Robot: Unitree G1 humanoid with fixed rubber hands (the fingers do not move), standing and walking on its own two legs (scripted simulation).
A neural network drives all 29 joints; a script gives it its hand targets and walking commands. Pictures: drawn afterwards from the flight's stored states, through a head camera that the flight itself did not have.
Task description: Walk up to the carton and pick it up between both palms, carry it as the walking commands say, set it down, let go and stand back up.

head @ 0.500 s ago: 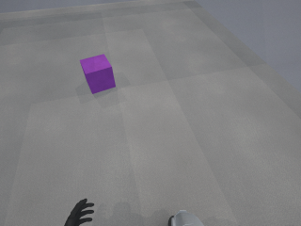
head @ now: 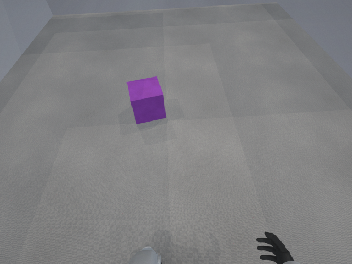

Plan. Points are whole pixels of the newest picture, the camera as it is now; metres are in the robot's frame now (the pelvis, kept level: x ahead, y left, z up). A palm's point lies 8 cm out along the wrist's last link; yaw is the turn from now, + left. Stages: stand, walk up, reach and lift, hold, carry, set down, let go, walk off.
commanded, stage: walk up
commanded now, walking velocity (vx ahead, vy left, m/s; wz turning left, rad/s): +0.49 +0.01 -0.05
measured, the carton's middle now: (146, 100) +1.36 +0.36 -0.66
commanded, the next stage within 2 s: none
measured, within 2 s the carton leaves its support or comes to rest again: neither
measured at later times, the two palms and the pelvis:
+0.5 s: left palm (119, 162) +0.44 +0.24 -0.12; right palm out of the picture +0.12 -0.20 -0.13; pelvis +0.25 +0.03 +0.00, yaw -6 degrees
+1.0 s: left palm (119, 163) +0.43 +0.23 -0.11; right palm (264, 120) +0.64 -0.27 -0.11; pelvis +0.48 -0.02 +0.00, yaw -3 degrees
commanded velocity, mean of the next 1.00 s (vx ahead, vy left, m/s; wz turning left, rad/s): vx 0.50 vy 0.02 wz -0.06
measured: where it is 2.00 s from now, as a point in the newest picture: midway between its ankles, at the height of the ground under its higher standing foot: (177, 156)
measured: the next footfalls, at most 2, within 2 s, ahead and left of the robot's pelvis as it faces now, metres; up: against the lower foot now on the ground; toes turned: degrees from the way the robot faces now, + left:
left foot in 0.14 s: +0.21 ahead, +0.14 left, +0.00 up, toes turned +5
right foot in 0.62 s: +0.44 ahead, -0.11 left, +0.00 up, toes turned -13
